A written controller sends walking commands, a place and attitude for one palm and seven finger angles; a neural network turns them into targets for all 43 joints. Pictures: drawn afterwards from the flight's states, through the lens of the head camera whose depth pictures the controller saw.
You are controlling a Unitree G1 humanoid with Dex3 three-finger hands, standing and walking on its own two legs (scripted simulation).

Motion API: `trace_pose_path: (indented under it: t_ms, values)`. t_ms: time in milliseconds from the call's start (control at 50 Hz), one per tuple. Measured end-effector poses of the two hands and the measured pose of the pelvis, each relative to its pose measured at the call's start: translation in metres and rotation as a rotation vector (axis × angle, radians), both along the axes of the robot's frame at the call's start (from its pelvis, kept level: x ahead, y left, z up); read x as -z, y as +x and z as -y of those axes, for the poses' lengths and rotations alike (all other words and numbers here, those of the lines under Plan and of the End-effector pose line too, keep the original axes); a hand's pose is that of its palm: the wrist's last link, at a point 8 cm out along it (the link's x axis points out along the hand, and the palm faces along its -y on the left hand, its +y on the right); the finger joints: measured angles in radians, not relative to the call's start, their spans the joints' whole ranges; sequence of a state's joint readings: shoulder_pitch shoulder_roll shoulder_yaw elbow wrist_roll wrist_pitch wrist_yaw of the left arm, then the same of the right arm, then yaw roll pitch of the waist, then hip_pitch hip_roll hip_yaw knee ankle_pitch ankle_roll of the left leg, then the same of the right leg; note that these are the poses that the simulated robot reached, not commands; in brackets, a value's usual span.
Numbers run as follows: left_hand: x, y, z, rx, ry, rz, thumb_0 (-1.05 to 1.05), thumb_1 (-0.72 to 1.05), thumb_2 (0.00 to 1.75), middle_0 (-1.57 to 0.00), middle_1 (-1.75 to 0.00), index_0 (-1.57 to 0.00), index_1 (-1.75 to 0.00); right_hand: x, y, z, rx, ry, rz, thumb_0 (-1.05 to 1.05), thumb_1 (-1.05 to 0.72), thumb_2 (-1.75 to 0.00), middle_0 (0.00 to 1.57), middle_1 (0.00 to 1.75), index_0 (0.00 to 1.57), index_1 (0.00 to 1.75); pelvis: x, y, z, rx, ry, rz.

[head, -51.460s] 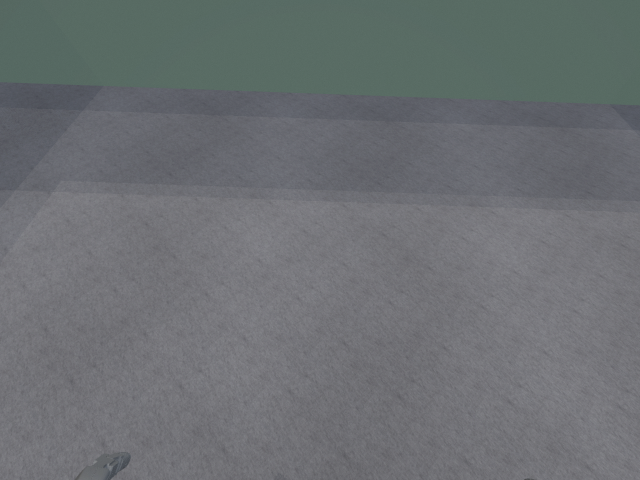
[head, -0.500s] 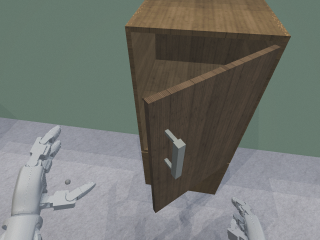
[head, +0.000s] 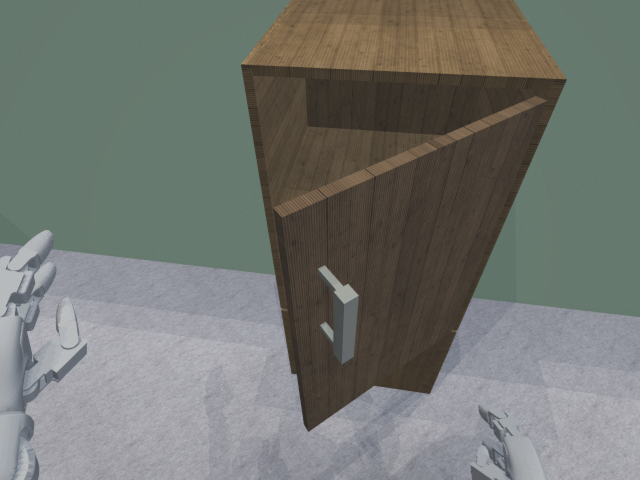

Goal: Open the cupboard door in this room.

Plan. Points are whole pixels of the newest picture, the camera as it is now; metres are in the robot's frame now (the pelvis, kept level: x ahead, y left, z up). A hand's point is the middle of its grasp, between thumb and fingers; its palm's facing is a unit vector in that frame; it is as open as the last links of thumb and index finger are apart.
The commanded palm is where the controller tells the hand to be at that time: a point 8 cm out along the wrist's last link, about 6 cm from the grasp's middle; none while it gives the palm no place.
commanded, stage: draw the hand back to the body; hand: left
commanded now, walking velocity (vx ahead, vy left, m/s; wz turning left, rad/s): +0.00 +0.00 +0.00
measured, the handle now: (335, 316) +0.30 +0.02 +0.06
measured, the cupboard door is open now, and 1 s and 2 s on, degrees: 43 43 43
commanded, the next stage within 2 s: step back with the hand held close in 0.18 s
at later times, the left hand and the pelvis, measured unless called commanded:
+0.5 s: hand (100, 348) +0.19 +0.24 +0.15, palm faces +0.39 -0.78 -0.48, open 7.4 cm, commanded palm +0.13 +0.28 +0.17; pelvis -0.01 -0.02 +0.00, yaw +0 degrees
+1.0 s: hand out of the picture +0.10 +0.28 +0.15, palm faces +0.42 -0.76 -0.49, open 7.4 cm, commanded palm +0.03 +0.32 +0.17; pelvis -0.10 +0.02 -0.01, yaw +2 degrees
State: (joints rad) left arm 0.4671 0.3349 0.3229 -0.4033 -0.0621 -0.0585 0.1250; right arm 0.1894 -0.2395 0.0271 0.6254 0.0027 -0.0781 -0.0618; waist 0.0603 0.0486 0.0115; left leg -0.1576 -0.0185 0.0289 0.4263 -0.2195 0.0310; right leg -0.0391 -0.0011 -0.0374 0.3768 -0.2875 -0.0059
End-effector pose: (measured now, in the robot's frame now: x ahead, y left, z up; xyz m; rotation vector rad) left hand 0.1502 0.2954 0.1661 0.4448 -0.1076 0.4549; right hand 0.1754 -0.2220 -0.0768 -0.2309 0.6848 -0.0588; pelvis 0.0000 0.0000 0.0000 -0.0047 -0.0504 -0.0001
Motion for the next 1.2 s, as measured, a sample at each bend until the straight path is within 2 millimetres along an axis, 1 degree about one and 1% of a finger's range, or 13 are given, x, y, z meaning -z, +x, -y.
trace_pose_path:
  t_ms: [80, 240, 320, 420, 500, 580, 620, 680, 800, 960, 1020, 1100, 1200]
  values:
    - [0.004, -0.001, 0.01, 0.017, -0.008, -0.015, 0.01, 0.86, 0.89, -0.2, -0.3, -0.2, -0.3, 0.001, -0.003, 0.007, 0.01, 0.0, -0.003, 0.02, -0.9, -0.9, 0.2, 0.3, 0.2, 0.3, 0.0, -0.001, 0.007, -0.001, 0.001, 0.005]
    - [-0.004, -0.005, 0.02, 0.013, 0.018, 0.003, 0.01, 0.88, 0.9, -0.21, -0.3, -0.21, -0.3, 0.003, -0.003, 0.018, 0.018, 0.011, 0.009, 0.02, -0.9, -0.9, 0.2, 0.3, 0.2, 0.3, 0.0, -0.002, 0.019, -0.002, 0.002, 0.016]
    - [-0.003, -0.006, 0.024, 0.004, 0.014, -0.006, 0.01, 0.89, 0.9, -0.21, -0.3, -0.21, -0.3, 0.004, -0.002, 0.022, 0.02, 0.018, 0.008, 0.02, -0.9, -0.9, 0.2, 0.3, 0.2, 0.3, 0.0, -0.003, 0.023, -0.003, 0.003, 0.017]
    - [-0.014, -0.002, 0.021, 0.019, 0.091, 0.013, 0.01, 0.89, 0.9, -0.21, -0.3, -0.21, -0.3, 0.006, -0.004, 0.029, 0.028, 0.009, -0.023, 0.02, -0.9, -0.9, 0.2, 0.3, 0.2, 0.3, 0.001, -0.007, 0.027, -0.014, -0.01, -0.015]
    - [-0.004, 0.0, 0.023, 0.051, 0.095, -0.044, 0.01, 0.89, 0.9, -0.2, -0.3, -0.21, -0.3, 0.006, -0.01, 0.036, 0.064, -0.005, -0.052, 0.02, -0.9, -0.9, 0.2, 0.3, 0.2, 0.3, 0.002, -0.012, 0.025, -0.004, -0.01, -0.039]
    - [0.007, -0.003, 0.027, 0.098, 0.084, -0.103, 0.01, 0.89, 0.9, -0.21, -0.3, -0.21, -0.3, 0.005, -0.021, 0.041, 0.112, -0.023, -0.07, 0.02, -0.9, -0.9, 0.2, 0.3, 0.2, 0.3, 0.003, -0.019, 0.019, 0.01, -0.009, -0.049]
    - [0.007, -0.006, 0.025, 0.118, 0.091, -0.105, 0.01, 0.89, 0.9, -0.21, -0.3, -0.21, -0.3, 0.003, -0.028, 0.041, 0.13, -0.033, -0.074, 0.02, -0.9, -0.9, 0.2, 0.3, 0.2, 0.3, 0.004, -0.023, 0.016, 0.012, -0.01, -0.05]
    - [0.001, -0.013, 0.019, 0.135, 0.115, -0.073, 0.01, 0.88, 0.9, -0.21, -0.3, -0.21, -0.3, 0.0, -0.039, 0.038, 0.146, -0.047, -0.072, 0.02, -0.9, -0.9, 0.2, 0.3, 0.2, 0.3, 0.005, -0.032, 0.012, 0.014, -0.012, -0.047]
    - [-0.012, -0.037, 0.002, 0.132, 0.154, 0.014, 0.01, 0.88, 0.9, -0.21, -0.3, -0.21, -0.3, -0.006, -0.063, 0.022, 0.144, -0.053, -0.042, 0.02, -0.9, -0.9, 0.2, 0.3, 0.2, 0.3, 0.007, -0.056, 0.0, 0.015, -0.022, -0.04]
    - [-0.004, -0.084, -0.019, 0.075, 0.148, 0.029, 0.01, 0.89, 0.9, -0.21, -0.3, -0.21, -0.3, -0.001, -0.1, -0.002, 0.093, -0.05, -0.026, 0.01, -0.9, -0.9, 0.2, 0.3, 0.2, 0.3, 0.012, -0.089, -0.014, -0.01, -0.043, -0.032]
    - [-0.004, -0.103, -0.024, 0.043, 0.153, 0.04, 0.01, 0.88, 0.9, -0.21, -0.3, -0.21, -0.3, 0.005, -0.114, -0.009, 0.059, -0.05, -0.043, 0.01, -0.9, -0.9, 0.2, 0.3, 0.2, 0.3, 0.013, -0.103, -0.015, -0.045, -0.046, -0.028]
    - [-0.011, -0.133, -0.026, 0.013, 0.178, 0.082, 0.01, 0.88, 0.9, -0.21, -0.3, -0.21, -0.3, 0.013, -0.127, -0.018, 0.005, -0.044, -0.06, 0.02, -0.9, -0.9, 0.2, 0.3, 0.2, 0.3, 0.016, -0.12, -0.013, -0.095, -0.043, -0.016]
    - [-0.018, -0.171, -0.028, -0.006, 0.198, 0.146, 0.01, 0.88, 0.9, -0.21, -0.3, -0.21, -0.3, 0.016, -0.14, -0.023, -0.022, -0.053, -0.059, 0.02, -0.9, -0.9, 0.2, 0.3, 0.2, 0.3, 0.02, -0.136, -0.019, -0.09, -0.037, -0.004]
